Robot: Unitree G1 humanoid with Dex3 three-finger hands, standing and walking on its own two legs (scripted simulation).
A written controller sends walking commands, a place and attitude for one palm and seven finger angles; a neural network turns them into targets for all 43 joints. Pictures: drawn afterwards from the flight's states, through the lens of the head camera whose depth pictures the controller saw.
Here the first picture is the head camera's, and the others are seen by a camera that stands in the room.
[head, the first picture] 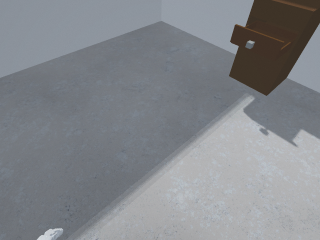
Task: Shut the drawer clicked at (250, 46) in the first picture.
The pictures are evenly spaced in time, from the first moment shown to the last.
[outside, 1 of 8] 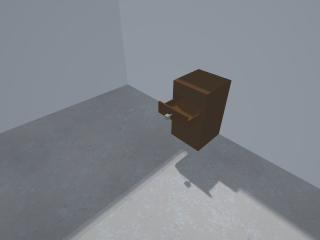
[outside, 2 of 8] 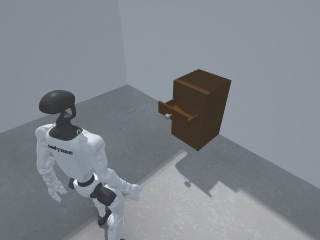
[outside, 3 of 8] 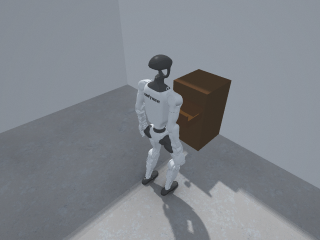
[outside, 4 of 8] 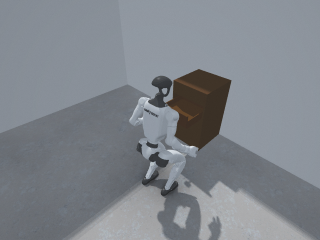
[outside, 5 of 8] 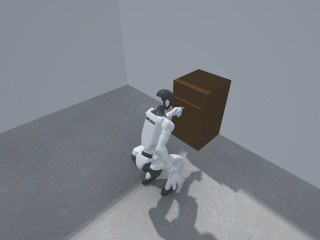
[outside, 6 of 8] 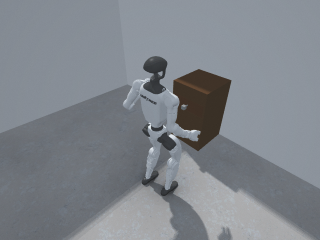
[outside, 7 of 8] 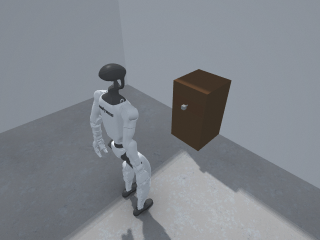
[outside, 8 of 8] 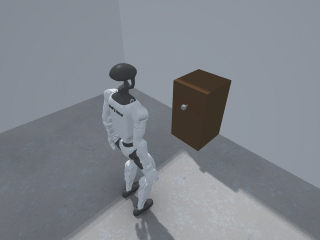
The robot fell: no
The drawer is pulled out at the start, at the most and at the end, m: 0.25 0.25 0.00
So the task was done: yes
